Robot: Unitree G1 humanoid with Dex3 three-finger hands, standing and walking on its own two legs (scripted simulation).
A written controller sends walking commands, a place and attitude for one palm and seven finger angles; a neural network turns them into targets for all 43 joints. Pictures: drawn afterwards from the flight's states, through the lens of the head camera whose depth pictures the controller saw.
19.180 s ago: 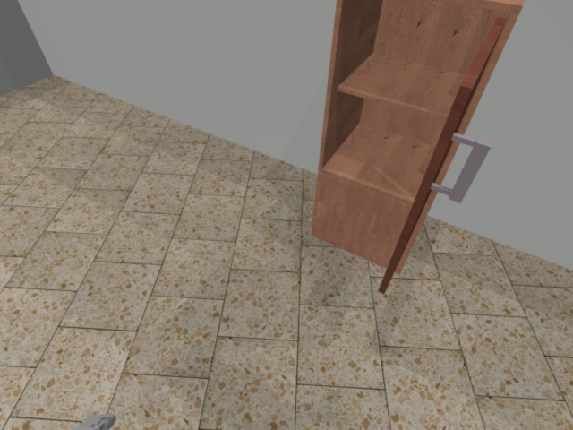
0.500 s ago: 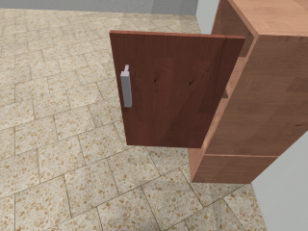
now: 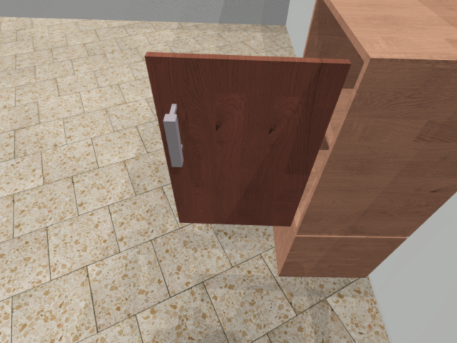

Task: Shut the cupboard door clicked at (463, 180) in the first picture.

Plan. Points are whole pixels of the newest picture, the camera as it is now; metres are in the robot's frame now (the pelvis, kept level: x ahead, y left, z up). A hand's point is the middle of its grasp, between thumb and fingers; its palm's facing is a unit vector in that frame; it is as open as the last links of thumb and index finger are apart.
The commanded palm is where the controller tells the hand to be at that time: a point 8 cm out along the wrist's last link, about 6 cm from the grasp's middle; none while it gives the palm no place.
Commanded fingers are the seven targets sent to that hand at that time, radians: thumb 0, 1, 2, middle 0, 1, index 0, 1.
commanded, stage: shuffle to correct the standing spot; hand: left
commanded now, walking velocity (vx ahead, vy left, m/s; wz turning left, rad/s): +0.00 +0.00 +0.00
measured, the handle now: (175, 136) +0.52 +0.16 +0.06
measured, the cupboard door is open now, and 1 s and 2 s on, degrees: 89 89 89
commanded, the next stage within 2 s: come to a stop and stand still in 0.32 s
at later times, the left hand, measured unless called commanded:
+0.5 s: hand out of the picture +0.00 +0.12 -0.19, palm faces +0.08 -0.98 -0.16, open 7.3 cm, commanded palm none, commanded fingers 0.00 0.90 0.90 -0.20 -0.30 -0.20 -0.30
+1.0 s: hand out of the picture +0.13 +0.15 -0.18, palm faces +0.00 -0.96 -0.27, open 7.3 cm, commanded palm none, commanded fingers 0.00 0.90 0.90 -0.20 -0.30 -0.20 -0.30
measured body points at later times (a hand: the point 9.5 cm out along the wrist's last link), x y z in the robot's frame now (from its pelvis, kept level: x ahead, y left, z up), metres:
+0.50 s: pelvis +0.06 -0.03 -0.01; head +0.09 -0.02 +0.44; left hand +0.00 +0.17 -0.17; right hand +0.04 -0.25 -0.17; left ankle +0.00 +0.07 -0.72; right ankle -0.01 -0.12 -0.74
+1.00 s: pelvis +0.08 -0.05 -0.01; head +0.11 -0.05 +0.44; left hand +0.13 +0.20 -0.16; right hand +0.15 -0.27 -0.16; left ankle +0.09 +0.06 -0.74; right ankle +0.06 -0.16 -0.74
